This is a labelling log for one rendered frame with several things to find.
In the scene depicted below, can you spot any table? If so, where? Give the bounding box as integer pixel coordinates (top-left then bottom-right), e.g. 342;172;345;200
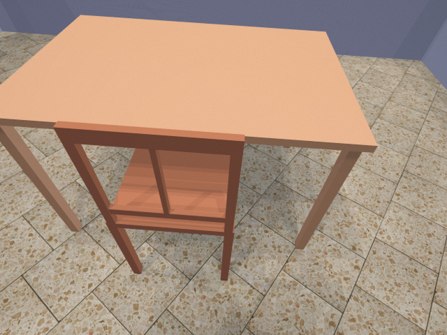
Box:
0;15;378;250

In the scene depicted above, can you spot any chair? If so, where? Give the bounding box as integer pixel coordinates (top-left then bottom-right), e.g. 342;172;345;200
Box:
53;121;244;281

